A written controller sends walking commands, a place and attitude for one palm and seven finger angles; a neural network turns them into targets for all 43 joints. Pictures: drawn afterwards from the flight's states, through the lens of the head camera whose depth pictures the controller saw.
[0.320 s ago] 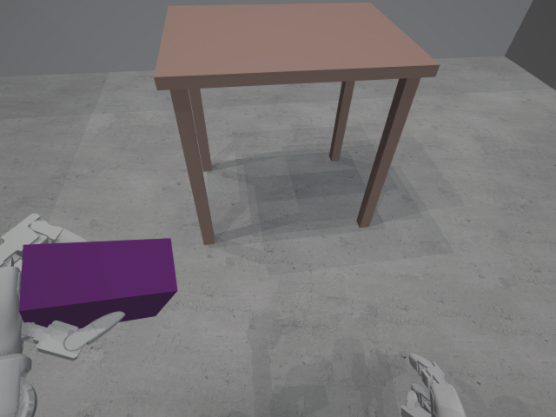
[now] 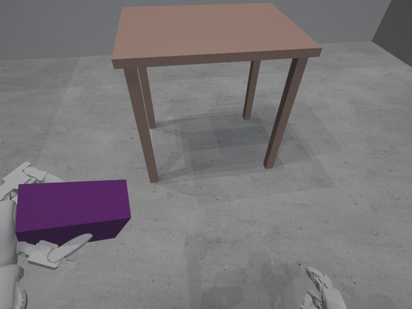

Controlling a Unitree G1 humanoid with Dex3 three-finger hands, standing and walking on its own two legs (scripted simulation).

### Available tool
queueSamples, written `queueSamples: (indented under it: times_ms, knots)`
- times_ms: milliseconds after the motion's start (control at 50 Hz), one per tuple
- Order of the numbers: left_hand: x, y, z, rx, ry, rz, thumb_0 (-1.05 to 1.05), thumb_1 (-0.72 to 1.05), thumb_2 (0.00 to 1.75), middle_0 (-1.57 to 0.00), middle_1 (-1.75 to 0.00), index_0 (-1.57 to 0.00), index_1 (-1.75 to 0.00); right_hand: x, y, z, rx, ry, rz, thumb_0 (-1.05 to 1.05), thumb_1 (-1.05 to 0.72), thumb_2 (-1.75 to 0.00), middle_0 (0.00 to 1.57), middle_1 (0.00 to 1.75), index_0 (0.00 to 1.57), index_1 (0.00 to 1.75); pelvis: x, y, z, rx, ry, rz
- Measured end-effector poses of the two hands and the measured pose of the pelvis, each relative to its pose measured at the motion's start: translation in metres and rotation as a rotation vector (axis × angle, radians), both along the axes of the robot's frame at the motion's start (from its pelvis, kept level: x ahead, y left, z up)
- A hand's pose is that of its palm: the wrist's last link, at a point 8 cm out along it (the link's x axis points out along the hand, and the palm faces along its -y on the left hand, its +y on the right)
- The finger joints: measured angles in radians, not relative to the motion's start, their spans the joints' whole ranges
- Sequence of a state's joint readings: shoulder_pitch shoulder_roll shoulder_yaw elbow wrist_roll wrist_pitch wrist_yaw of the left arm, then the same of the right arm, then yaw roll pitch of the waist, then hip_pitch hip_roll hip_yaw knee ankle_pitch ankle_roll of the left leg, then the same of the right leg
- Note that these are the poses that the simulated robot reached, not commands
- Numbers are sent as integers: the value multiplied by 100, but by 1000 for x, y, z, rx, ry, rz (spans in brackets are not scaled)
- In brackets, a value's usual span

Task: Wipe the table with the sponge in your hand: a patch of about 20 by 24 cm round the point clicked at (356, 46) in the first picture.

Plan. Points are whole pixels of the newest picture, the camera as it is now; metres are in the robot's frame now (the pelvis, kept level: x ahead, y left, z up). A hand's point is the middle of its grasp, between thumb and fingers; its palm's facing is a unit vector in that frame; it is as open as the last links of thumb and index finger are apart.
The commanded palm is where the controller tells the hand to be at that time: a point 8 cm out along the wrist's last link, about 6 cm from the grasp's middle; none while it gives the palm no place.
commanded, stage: look at it before walking up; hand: left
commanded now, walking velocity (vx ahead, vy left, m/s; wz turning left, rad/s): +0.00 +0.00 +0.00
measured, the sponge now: (91, 213) +0.23 +0.20 +0.13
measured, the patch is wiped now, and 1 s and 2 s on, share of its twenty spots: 0.00 0.00 0.00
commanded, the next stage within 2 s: walk to a spot facing it in 0.08 s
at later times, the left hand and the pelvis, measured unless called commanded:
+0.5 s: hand (79, 202) +0.23 +0.21 +0.16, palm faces +0.37 -0.85 -0.38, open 10.2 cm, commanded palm +0.19 +0.25 +0.18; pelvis +0.00 -0.01 -0.01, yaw -7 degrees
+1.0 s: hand (158, 143) +0.35 +0.12 +0.17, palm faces +0.12 -0.91 -0.40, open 10.1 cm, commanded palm +0.32 +0.17 +0.18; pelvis +0.07 -0.04 -0.01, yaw -20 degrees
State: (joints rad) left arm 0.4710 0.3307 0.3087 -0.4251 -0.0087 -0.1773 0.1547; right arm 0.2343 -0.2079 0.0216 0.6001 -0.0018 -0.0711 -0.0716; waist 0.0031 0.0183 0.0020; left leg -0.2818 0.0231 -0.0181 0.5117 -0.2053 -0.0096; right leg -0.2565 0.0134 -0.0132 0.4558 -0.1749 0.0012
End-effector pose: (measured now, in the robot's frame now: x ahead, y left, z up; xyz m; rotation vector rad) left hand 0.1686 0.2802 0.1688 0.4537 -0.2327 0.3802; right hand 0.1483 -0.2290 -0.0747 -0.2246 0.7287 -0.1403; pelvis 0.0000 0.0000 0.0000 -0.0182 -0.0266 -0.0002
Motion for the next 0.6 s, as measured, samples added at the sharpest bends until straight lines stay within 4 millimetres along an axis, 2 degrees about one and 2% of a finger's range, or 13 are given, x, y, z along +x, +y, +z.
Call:
queueSamples:
  times_ms: [260,380,500,600]
  knots:
    - [-2,-1,2,9,-5,1,-1,-49,97,-75,-132,-74,-132,-5,0,-2,9,-1,-2,2,-90,-90,21,30,20,30,-3,-1,0,4,1,-12]
    - [5,-7,1,9,-16,-16,-1,-49,97,-75,-132,-74,-133,-5,-3,-3,22,-24,-22,2,-90,-90,21,30,20,30,-6,-2,-5,16,8,-65]
    - [24,-29,2,21,-45,-66,-1,-49,97,-75,-132,-74,-133,-10,-16,-10,37,-51,-70,2,-90,-90,21,30,20,30,-3,-13,-13,27,3,-116]
    - [44,-64,1,62,-62,-136,-1,-49,97,-75,-132,-74,-133,-18,-39,-27,69,-39,-103,2,-90,-90,21,30,20,30,5,-35,-23,20,-6,-154]
